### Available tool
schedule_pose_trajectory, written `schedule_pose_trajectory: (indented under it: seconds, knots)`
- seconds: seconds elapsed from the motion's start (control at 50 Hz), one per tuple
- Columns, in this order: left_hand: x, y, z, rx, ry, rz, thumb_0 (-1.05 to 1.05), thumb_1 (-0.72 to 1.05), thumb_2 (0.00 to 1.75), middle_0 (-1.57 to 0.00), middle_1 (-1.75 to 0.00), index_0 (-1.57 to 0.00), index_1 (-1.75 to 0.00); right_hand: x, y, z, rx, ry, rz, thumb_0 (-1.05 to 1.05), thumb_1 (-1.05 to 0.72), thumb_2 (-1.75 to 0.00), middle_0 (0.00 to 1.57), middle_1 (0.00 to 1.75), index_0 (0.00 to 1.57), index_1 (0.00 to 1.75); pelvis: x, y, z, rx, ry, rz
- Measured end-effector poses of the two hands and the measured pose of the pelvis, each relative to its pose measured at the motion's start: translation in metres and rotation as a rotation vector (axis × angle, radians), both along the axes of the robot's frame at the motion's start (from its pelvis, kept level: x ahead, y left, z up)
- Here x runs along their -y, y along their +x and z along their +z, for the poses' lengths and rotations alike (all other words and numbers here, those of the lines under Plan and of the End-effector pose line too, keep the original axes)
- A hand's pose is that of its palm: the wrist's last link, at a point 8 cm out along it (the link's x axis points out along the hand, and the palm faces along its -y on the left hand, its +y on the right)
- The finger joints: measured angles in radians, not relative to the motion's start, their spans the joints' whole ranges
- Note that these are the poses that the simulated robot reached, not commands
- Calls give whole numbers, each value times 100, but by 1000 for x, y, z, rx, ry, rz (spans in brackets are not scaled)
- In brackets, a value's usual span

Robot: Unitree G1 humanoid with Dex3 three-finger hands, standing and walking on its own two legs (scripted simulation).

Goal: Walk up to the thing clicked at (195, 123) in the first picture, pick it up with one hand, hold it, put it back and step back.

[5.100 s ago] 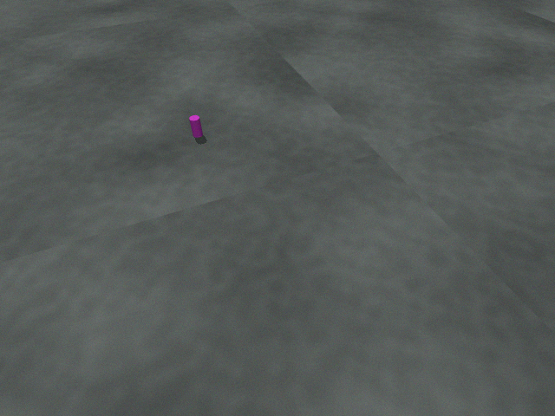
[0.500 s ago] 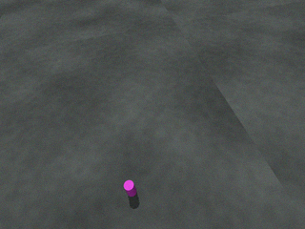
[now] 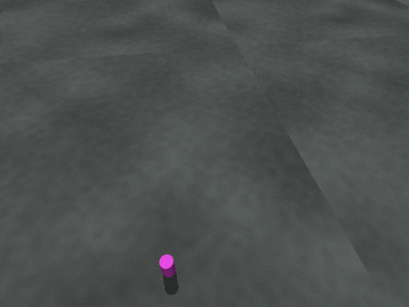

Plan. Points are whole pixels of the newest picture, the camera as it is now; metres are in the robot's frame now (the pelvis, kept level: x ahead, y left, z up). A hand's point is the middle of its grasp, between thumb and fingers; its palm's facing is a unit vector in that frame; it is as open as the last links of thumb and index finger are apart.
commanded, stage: walk up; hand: left
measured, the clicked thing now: (167, 266) +0.44 +0.18 -0.71
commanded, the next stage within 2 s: stand in 0.92 s
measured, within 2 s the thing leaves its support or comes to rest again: neither
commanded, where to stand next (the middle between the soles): +0.08 -0.01 m, yaw -2 degrees
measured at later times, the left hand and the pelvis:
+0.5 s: hand out of the picture +0.09 +0.25 -0.14, palm faces -0.02 -0.94 -0.34, open 7.4 cm; pelvis +0.01 +0.00 +0.01, yaw +0 degrees
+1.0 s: hand out of the picture +0.10 +0.24 -0.14, palm faces -0.01 -0.94 -0.34, open 7.4 cm; pelvis +0.02 -0.01 +0.01, yaw +0 degrees
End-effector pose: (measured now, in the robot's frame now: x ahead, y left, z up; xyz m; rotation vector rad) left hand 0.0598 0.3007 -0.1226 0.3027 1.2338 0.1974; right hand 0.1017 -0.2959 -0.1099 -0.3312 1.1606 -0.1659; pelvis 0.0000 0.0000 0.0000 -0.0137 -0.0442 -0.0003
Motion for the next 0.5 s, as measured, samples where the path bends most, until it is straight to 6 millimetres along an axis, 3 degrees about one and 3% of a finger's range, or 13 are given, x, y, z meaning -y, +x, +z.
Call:
schedule_pose_trajectory:
  seconds: [0.22, 0.5]
  knots:
    - [-3, 12, 15, -1, 21, 12, 0, 90, 90, -20, -30, -21, -30, -1, 16, 3, 6, 20, -12, 0, -91, -90, 21, 30, 21, 30, 0, 6, 9, 1, 8, 1]
    - [6, 27, 18, 8, 13, -4, 0, 90, 90, -20, -30, -21, -30, 5, -13, -1, -65, 23, -57, 0, -91, -90, 21, 30, 21, 30, 3, 10, 12, -3, 13, 2]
